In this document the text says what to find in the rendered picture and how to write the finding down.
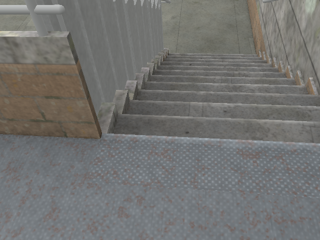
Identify stairs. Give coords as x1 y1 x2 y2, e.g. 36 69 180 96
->
113 53 320 144

